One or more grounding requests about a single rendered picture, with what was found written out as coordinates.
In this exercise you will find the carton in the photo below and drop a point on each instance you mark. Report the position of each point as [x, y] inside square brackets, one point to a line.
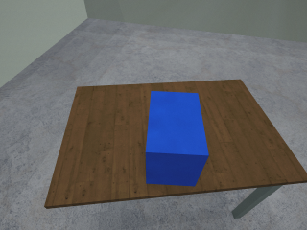
[176, 147]

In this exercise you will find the table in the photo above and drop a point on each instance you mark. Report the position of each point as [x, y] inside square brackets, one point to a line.
[102, 156]

